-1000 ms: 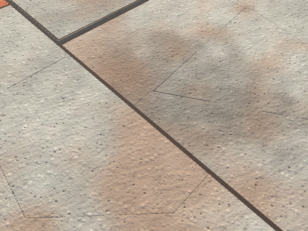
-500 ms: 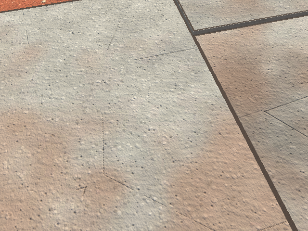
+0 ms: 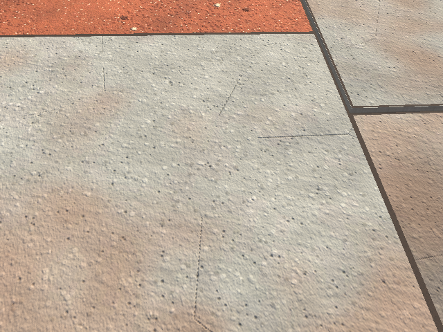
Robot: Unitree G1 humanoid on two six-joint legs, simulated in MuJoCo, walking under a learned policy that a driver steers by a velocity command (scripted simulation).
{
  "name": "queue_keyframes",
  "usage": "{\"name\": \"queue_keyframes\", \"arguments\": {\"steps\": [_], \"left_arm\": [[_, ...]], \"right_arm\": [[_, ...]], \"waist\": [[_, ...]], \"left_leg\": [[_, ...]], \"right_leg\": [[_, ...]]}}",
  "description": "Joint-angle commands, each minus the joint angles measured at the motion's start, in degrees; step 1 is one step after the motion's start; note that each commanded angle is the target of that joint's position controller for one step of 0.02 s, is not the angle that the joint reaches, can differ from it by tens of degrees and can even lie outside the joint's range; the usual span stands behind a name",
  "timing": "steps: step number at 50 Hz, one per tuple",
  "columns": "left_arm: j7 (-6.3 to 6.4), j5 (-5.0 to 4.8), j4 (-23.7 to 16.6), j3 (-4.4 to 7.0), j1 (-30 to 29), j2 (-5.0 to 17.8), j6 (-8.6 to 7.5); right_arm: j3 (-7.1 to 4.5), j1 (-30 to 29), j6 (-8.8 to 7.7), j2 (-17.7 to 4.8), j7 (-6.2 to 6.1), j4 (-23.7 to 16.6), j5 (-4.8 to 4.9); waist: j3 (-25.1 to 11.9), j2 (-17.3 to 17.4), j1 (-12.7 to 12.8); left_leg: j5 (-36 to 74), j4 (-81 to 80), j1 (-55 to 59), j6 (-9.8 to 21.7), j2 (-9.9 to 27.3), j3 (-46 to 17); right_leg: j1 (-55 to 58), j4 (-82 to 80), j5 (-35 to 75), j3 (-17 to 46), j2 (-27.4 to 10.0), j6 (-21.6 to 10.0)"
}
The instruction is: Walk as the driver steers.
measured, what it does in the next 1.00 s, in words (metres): walks ahead, turning right: right foot, then left foot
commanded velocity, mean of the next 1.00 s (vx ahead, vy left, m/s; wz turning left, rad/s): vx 0.92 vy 0.00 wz -0.86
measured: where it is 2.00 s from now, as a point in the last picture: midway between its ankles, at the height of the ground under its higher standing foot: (334, 192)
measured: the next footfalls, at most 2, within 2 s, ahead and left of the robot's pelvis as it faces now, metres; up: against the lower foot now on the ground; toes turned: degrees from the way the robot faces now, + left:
right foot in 0.20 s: +0.31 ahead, -0.04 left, +0.00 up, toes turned -11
left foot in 0.60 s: +0.78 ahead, -0.01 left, +0.00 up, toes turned -34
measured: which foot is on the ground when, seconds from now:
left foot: down 0.00-0.18, up 0.20-0.58, down 0.60-1.00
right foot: up 0.00-0.18, down 0.20-0.60, up 0.62-1.00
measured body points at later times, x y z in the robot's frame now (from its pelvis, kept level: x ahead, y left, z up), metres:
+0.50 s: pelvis +0.42 -0.04 +0.01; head +0.45 -0.06 +0.45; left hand +0.49 +0.25 -0.11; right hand +0.60 -0.32 -0.04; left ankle +0.69 +0.07 -0.67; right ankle +0.27 -0.03 -0.73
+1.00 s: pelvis +0.81 -0.23 -0.02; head +0.84 -0.27 +0.43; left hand +1.16 -0.32 -0.05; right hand +0.55 -0.35 -0.14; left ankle +0.75 +0.02 -0.71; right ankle +0.90 -0.41 -0.70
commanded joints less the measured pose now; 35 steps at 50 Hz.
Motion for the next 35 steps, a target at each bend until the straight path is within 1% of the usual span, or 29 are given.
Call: {"name": "queue_keyframes", "arguments": {"steps": [1,2,3,5,6,7,8,9,10,11,12,13,14,15,16,18,20,23,25,26,27,28,29,30,31,32,33,34,35], "left_arm": [[-0.45,-0.02,-5.9,-0.19,-10.0,3.2,-0.99],[-0.66,-0.04,-6.8,-0.79,-11.6,2.4,-1.00],[-0.69,-0.21,-7.3,-1.26,-11.8,1.7,-0.92],[-0.24,-0.58,-7.2,-1.36,-9.4,2.4,-0.52],[0.16,-0.70,-5.9,-0.95,-4.3,3.9,-0.30],[0.62,-0.77,-3.6,0.04,4.8,6.2,-0.17],[1.26,-0.70,0.1,1.60,16.7,9.1,-0.07],[2.06,-0.46,2.8,3.49,26.6,12.0,-0.29],[3.15,-1.85,3.1,4.72,21.5,13.6,0.31],[3.18,-0.26,0.2,5.08,13.3,17.7,0.53],[3.39,-0.44,-1.0,5.06,12.8,14.7,0.16],[3.92,-0.16,0.5,4.00,12.9,10.0,-0.24],[4.15,0.33,1.0,3.42,11.2,8.0,-1.01],[4.64,0.47,0.5,3.18,9.2,8.4,-2.02],[4.83,0.21,0.4,2.78,8.0,8.1,-2.88],[4.40,-0.57,0.0,2.79,7.9,9.1,-4.42],[4.28,-0.74,-0.2,3.08,8.5,9.3,-4.87],[3.71,-1.49,0.8,3.77,12.2,10.1,-4.85],[3.84,-1.47,1.3,4.24,13.3,11.2,-4.75],[4.14,-1.41,1.1,4.42,12.6,11.7,-4.67],[4.38,-1.36,0.9,4.61,11.7,12.5,-4.72],[4.39,-0.92,0.7,4.92,10.7,14.1,-4.83],[4.10,-0.63,-0.1,5.30,7.2,16.1,-5.09],[3.99,-0.23,-1.2,4.56,4.0,13.1,-5.92],[4.32,-0.76,-3.6,1.78,4.4,1.8,-6.33],[4.21,-2.77,-6.6,0.63,10.0,2.6,-5.71],[4.53,-0.89,-4.5,1.20,4.8,7.3,-4.36],[3.71,0.06,-4.7,1.56,1.8,8.1,-3.66],[2.86,0.46,-4.7,1.61,-0.1,7.5,-3.00]], "right_arm": [[-0.90,-2.5,-2.18,-5.4,-0.51,-1.2,0.20],[-0.72,-2.3,-2.34,-5.4,-0.78,-0.3,0.41],[-0.58,-2.9,-2.53,-6.0,-1.09,0.4,0.55],[-1.12,-1.7,-2.54,-9.0,-2.30,1.8,0.45],[-1.72,-2.8,-1.98,-11.0,-3.06,1.8,0.10],[-2.40,-5.2,-1.04,-12.9,-3.53,1.3,-0.44],[-2.96,-8.5,-0.13,-14.3,-3.62,0.2,-0.91],[-3.25,-12.4,0.22,-14.5,-3.07,-0.7,-0.16],[-0.91,-17.3,-0.81,-5.3,-1.31,-1.9,-0.37],[0.13,-12.0,-2.41,-3.1,-0.47,-8.6,0.85],[0.58,-13.8,-3.88,-5.9,-0.40,-9.0,-0.06],[0.58,-14.4,-4.57,-7.1,-0.17,-8.8,0.10],[0.79,-15.9,-4.26,-6.6,-0.39,-8.9,-0.58],[1.22,-15.6,-3.10,-6.2,-0.46,-8.4,-1.89],[1.56,-14.5,-1.59,-5.7,-0.33,-8.1,-2.63],[2.16,-18.5,0.07,-5.2,0.07,-10.1,-2.62],[2.81,-26.3,0.10,-4.5,0.71,-13.1,-1.43],[3.46,-32.2,-0.15,-2.6,0.94,-15.3,0.17],[3.02,-33.2,-0.49,-3.9,0.64,-16.0,0.44],[2.74,-32.3,-0.71,-4.6,0.42,-15.9,0.42],[2.04,-29.3,-0.89,-6.2,0.00,-15.1,0.33],[0.74,-23.1,-1.11,-9.1,-0.68,-13.3,0.61],[-0.63,-12.5,-1.39,-11.6,-1.52,-10.8,1.03],[-2.51,1.0,-1.62,-15.3,-2.80,-7.8,0.26],[-3.50,8.1,-1.80,-18.4,-3.58,-6.0,-2.19],[-4.30,0.4,-1.30,-20.2,-2.72,-7.0,-2.14],[-3.41,-7.6,-0.93,-12.8,-2.30,-8.7,-1.46],[-2.49,-9.9,-0.79,-9.0,-1.99,-8.0,-0.89],[-2.13,-9.4,-0.80,-7.4,-1.72,-6.6,-1.20]], "waist": [[11.3,6.3,0.1],[11.6,5.9,0.2],[10.9,5.8,1.0],[5.9,8.5,3.1],[2.1,10.4,6.2],[-2.7,11.4,11.0],[-7.7,11.1,16.4],[-9.5,7.5,22.0],[-2.9,-9.2,16.9],[-8.4,-13.3,6.9],[-8.1,-1.7,8.3],[-0.7,5.3,5.2],[3.6,9.4,2.3],[5.3,9.9,0.4],[6.1,9.4,-1.4],[7.9,7.7,-1.2],[9.3,5.6,1.5],[6.2,1.7,6.4],[3.7,0.2,7.5],[2.4,-0.1,6.8],[-0.3,-0.2,5.2],[-5.2,-0.4,2.0],[-10.5,-0.7,-4.9],[-16.6,1.1,-11.2],[-21.0,16.2,-10.1],[-25.7,27.5,-3.0],[-15.0,14.5,-3.2],[-8.7,8.4,-2.6],[-5.5,4.7,-2.1]], "left_leg": [[37.6,-10.1,-7.6,-0.4,13.7,1.4],[43.1,-10.6,-7.8,-1.0,13.4,3.1],[55.6,-9.8,-8.2,-1.7,13.2,5.0],[84.6,-2.9,-2.7,-2.6,14.8,5.8],[93.8,4.0,0.1,-3.0,15.8,5.7],[98.8,15.2,0.1,-2.9,16.6,5.3],[97.3,30.4,-4.1,-2.1,17.2,4.0],[79.2,52.8,-14.4,-1.3,13.4,3.9],[8.1,76.0,-33.9,-1.0,-0.8,1.8],[-2.8,87.7,-54.6,-3.7,-4.0,-11.7],[0.6,83.3,-57.5,-2.2,0.0,-17.4],[3.7,75.6,-55.8,-1.7,3.0,-17.6],[3.9,68.9,-52.6,-2.1,5.5,-17.0],[3.1,65.8,-49.5,-3.1,6.7,-16.7],[3.0,62.1,-47.1,-4.1,8.0,-15.9],[5.1,52.1,-43.8,-5.9,9.6,-12.5],[14.4,39.4,-40.6,-7.2,9.5,-10.0],[27.7,25.2,-35.6,-6.5,6.3,-8.0],[28.9,20.4,-34.3,-5.3,4.6,-8.4],[27.7,17.4,-31.6,-4.8,3.6,-8.8],[25.2,15.5,-26.4,-4.2,2.0,-9.2],[20.4,16.0,-18.6,-3.6,0.6,-9.8],[16.7,15.7,-6.9,-2.9,1.8,-10.5],[6.1,18.5,7.6,-1.7,8.2,-15.2],[-12.3,14.4,20.2,0.1,25.2,-35.1],[-22.4,1.5,18.8,5.2,32.1,-63.8],[-28.4,-0.2,9.0,4.8,27.4,-54.5],[-17.7,1.0,1.3,4.1,24.8,-43.2],[-7.5,0.6,-3.7,3.2,22.5,-35.4]], "right_leg": [[-5.0,-7.4,4.6,-4.4,-0.5,-2.2],[-2.6,-11.5,5.1,-7.1,-0.3,-3.2],[2.4,-15.4,5.2,-10.2,1.2,-4.6],[10.2,-17.7,3.4,-13.8,5.1,-7.0],[14.7,-18.1,0.7,-13.7,6.7,-8.1],[23.0,-17.4,-2.8,-13.1,8.4,-9.2],[34.2,-17.3,-8.6,-10.8,9.4,-11.0],[47.0,-25.4,-8.9,-4.4,7.6,-14.1],[50.2,-30.3,-12.6,8.9,1.2,-15.5],[59.5,-40.3,-17.6,42.4,-9.2,-27.4],[57.9,-49.0,-25.7,49.6,-12.6,-26.5],[48.3,-52.0,-27.4,46.3,-11.7,-23.4],[40.0,-52.5,-22.8,40.8,-9.4,-20.8],[34.3,-52.1,-17.8,35.2,-6.3,-19.4],[29.3,-52.9,-15.9,30.7,-3.9,-18.5],[20.9,-55.3,-11.4,25.1,-0.4,-17.9],[17.0,-56.9,-5.4,21.8,2.1,-16.2],[22.9,-54.6,11.4,20.8,2.7,-12.2],[30.4,-51.2,21.4,21.4,1.2,-10.8],[32.7,-48.6,25.7,21.5,1.0,-9.7],[34.9,-43.9,33.5,21.6,1.1,-8.2],[36.4,-35.8,40.2,21.9,1.0,-6.8],[33.2,-23.8,39.3,21.5,2.0,-5.8],[24.8,-8.1,29.4,19.0,4.3,-5.3],[9.1,10.8,-22.2,12.9,9.3,-5.2],[-0.2,19.7,-21.5,8.6,8.8,-4.8],[-2.6,19.6,-13.5,6.8,3.4,-4.9],[-1.8,16.7,-9.4,5.2,1.3,-4.4],[-0.6,15.1,-8.9,4.7,-0.4,-3.8]]}}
